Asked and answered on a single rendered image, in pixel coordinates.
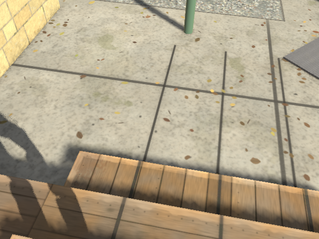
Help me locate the stairs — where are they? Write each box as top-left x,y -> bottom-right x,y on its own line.
10,151 -> 319,239

